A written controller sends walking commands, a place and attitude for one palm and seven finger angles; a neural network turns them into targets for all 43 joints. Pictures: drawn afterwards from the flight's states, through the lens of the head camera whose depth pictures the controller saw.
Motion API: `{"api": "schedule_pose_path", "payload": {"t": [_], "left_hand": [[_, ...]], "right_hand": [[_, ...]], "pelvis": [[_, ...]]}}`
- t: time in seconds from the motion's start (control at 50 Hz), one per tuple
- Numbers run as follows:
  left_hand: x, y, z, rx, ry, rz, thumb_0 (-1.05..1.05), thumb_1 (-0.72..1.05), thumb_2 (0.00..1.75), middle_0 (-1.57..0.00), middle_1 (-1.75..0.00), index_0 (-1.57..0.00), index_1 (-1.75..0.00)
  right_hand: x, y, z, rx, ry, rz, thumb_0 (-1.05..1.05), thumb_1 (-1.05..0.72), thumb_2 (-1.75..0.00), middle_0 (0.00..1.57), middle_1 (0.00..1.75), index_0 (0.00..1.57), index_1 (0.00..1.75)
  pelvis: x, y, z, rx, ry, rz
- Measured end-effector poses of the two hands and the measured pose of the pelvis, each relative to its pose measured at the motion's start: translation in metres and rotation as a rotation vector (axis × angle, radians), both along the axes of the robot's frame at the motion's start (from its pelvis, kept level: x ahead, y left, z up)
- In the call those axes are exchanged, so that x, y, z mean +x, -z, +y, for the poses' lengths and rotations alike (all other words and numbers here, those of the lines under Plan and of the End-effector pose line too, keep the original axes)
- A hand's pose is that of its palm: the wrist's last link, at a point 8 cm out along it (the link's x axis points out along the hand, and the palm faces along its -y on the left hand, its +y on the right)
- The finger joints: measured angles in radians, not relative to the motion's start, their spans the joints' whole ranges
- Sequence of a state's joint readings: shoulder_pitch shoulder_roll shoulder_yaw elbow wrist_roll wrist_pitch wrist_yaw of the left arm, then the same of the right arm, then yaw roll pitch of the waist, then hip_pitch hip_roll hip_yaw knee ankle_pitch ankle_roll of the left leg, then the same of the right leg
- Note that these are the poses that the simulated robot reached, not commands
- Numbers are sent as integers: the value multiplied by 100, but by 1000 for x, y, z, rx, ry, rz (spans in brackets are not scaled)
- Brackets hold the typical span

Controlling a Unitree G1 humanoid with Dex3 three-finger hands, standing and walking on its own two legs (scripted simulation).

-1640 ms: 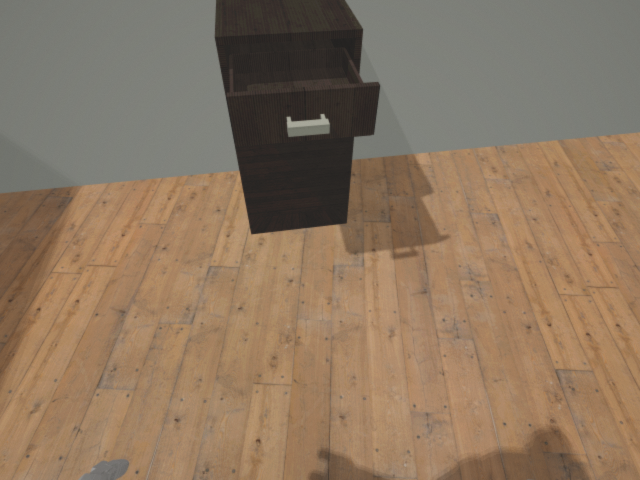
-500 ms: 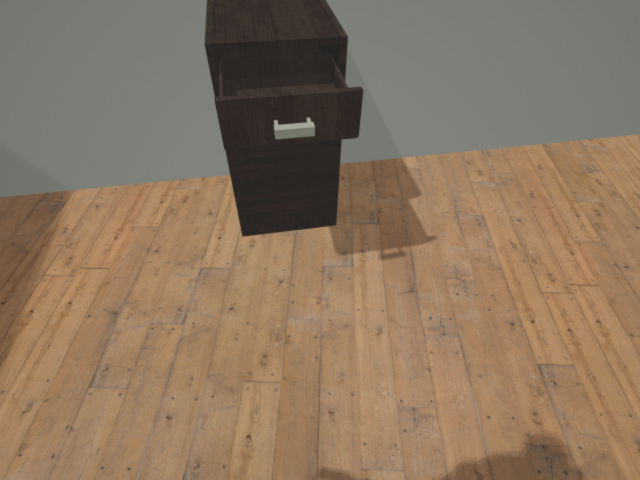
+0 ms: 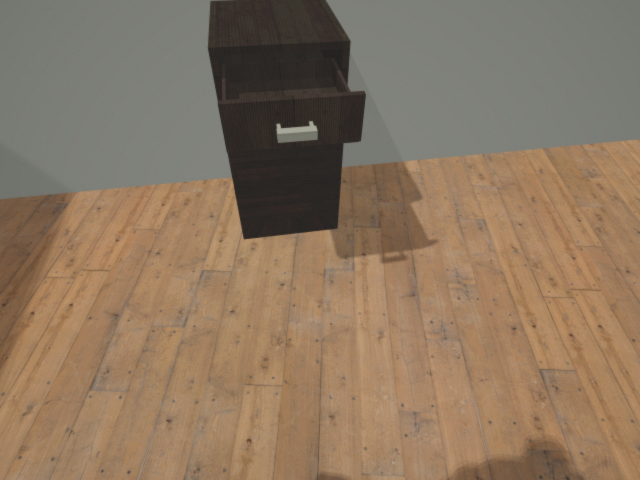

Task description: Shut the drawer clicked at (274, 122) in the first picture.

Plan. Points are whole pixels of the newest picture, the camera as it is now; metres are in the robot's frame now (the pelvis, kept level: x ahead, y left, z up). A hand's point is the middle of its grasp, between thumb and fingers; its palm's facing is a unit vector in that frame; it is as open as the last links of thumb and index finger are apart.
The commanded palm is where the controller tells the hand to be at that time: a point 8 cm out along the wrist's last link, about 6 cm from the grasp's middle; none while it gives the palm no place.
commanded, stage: walk to a spot facing it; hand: left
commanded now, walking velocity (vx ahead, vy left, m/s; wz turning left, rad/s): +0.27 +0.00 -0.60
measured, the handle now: (296, 129) +0.94 +0.12 -0.06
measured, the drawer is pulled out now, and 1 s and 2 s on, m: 0.29 0.29 0.29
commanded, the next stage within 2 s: none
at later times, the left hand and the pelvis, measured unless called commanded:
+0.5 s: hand out of the picture +0.09 +0.15 -0.18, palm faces -0.10 -0.97 -0.22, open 7.3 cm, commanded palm none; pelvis +0.08 -0.05 -0.02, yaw -12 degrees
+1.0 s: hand (244, 347) +0.38 +0.17 -0.20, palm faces -0.36 -0.91 -0.19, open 7.3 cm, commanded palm none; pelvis +0.30 -0.02 -0.02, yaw -29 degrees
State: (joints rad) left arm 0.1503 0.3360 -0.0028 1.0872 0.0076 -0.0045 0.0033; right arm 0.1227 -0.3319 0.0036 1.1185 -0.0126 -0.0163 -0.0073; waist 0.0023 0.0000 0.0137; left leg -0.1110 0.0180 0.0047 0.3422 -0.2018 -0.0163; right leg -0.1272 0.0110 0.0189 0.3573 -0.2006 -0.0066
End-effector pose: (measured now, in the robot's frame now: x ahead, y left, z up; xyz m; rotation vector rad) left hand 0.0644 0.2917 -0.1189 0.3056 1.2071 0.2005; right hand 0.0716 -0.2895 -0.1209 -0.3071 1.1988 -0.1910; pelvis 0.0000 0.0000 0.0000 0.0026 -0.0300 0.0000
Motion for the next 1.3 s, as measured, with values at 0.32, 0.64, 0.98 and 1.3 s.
{"api": "schedule_pose_path", "payload": {"t": [0.32, 0.64, 0.98, 1.3], "left_hand": [[-9, 27, -50, -92, 36, 181, 0, 91, 89, -20, -30, -20, -30], [57, 18, -112, -130, 117, 251, 0, 91, 89, -20, -30, -21, -30], [310, 51, -74, -114, 297, 194, 0, 91, 89, -20, -30, -20, -30], [546, 25, -210, -176, 661, 10, 0, 92, 90, -19, -30, -20, -29]], "right_hand": [[-51, 36, 18, 107, 191, 72, 0, -90, -90, 21, 30, 20, 30], [65, 16, -14, 127, 304, -77, 1, -91, -90, 20, 30, 20, 30], [223, 4, 22, 56, 415, -230, 0, -91, -90, 20, 30, 20, 30], [125, 19, 89, 146, 831, 175, 0, -92, -90, 20, 30, 20, 30]], "pelvis": [[35, 16, -15, 22, 153, 10], [123, 4, -47, 2, 300, 40], [290, 20, -20, -22, 492, 18], [384, 11, -44, -3, 683, 20]]}}
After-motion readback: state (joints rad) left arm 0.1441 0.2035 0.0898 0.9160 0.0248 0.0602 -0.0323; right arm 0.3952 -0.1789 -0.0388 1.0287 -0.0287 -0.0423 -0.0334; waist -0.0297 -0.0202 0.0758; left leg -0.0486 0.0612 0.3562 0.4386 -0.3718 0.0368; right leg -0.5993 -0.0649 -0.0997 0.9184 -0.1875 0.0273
